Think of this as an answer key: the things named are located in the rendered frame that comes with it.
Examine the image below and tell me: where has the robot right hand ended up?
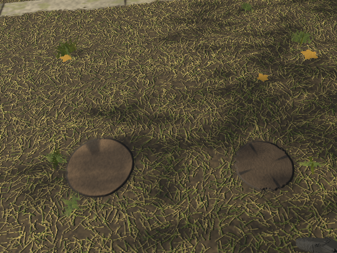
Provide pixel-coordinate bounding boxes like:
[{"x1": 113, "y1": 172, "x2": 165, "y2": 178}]
[{"x1": 296, "y1": 237, "x2": 337, "y2": 253}]

